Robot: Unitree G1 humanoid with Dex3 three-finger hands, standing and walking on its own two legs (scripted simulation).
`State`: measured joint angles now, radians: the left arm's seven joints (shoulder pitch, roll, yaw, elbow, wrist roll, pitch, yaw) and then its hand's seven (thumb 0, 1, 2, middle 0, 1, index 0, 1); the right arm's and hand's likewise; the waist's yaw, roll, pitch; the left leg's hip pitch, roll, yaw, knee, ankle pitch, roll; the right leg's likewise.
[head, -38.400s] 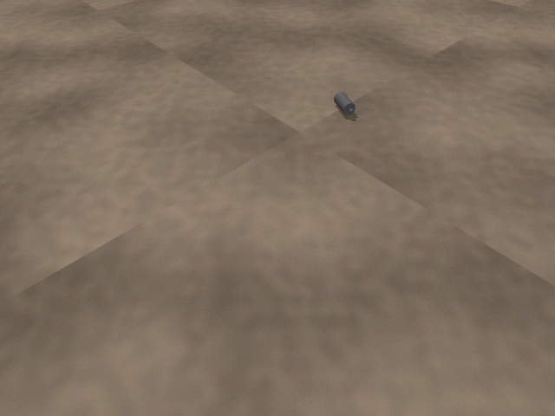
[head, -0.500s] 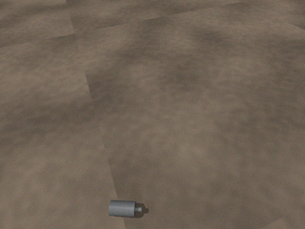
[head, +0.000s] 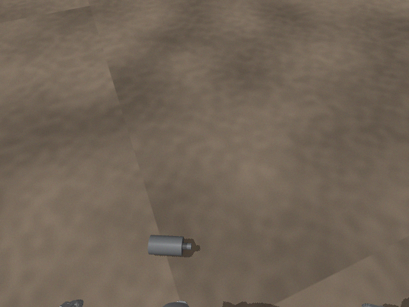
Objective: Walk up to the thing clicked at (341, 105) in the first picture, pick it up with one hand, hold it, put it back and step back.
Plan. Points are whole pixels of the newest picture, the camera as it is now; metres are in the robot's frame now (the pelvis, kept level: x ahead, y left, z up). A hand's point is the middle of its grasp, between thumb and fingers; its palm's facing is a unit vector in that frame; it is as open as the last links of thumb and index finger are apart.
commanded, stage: step back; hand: left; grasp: from above
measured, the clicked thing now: (170, 245) +0.45 +0.19 -0.72
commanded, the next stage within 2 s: none
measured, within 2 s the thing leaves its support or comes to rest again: neither
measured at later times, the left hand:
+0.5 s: hand out of the picture +0.00 +0.27 -0.16, palm faces -0.08 -0.91 -0.41, open 7.3 cm
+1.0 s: hand out of the picture -0.13 +0.31 -0.15, palm faces +0.00 -0.94 -0.35, open 7.3 cm
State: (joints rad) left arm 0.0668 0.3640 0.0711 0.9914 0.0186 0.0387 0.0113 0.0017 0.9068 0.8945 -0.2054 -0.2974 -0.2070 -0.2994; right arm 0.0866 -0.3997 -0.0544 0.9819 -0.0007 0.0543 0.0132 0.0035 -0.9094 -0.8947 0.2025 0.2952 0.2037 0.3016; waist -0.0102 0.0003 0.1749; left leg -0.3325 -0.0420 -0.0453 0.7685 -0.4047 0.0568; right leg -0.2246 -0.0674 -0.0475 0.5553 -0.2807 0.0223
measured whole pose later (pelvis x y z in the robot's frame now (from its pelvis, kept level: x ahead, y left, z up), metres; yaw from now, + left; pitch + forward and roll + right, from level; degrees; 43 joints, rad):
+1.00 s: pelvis -0.25 +0.05 +0.00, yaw -1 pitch -2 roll -2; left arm 0.14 0.40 0.09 0.82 0.00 0.07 0.02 0.00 0.91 0.89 -0.20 -0.30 -0.21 -0.30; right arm 0.16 -0.35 -0.03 0.88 -0.04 0.03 0.00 0.01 -0.91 -0.89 0.21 0.30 0.21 0.30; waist 0.00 -0.04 0.16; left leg -0.29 0.00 -0.04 0.59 -0.26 0.03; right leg -0.48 0.11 0.16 1.18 -0.49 -0.02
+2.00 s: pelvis -0.60 +0.00 -0.02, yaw -5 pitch -4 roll -2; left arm 0.23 0.37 0.09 0.94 0.04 0.03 -0.01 0.00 0.91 0.89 -0.20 -0.30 -0.21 -0.30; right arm 0.09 -0.42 -0.06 0.82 -0.04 0.04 -0.01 0.00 -0.90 -0.89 0.21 0.30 0.21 0.30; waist 0.01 0.04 0.14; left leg -0.44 0.11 -0.04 0.70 -0.25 0.03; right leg -0.17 0.05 0.02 0.64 -0.42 0.00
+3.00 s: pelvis -0.57 +0.02 +0.00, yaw +1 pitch -2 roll +1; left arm 0.12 0.38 0.05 1.01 0.00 -0.01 0.02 0.00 0.91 0.89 -0.21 -0.30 -0.21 -0.30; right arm 0.18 -0.37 -0.04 1.04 -0.03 -0.01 0.01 0.00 -0.91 -0.89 0.20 0.30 0.20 0.30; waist 0.02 -0.01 0.10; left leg -0.24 0.00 -0.01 0.60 -0.33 -0.01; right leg -0.29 -0.07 0.00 0.64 -0.33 0.01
